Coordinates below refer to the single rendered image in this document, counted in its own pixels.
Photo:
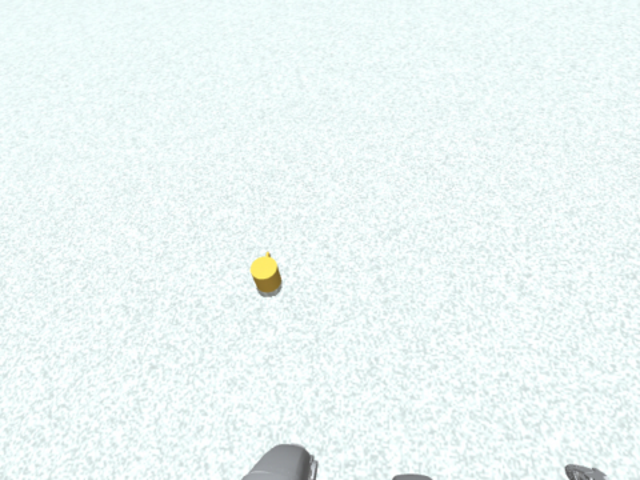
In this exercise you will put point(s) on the right robot hand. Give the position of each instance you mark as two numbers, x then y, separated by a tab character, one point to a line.
577	472

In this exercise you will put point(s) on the mug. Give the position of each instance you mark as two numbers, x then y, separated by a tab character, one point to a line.
265	273

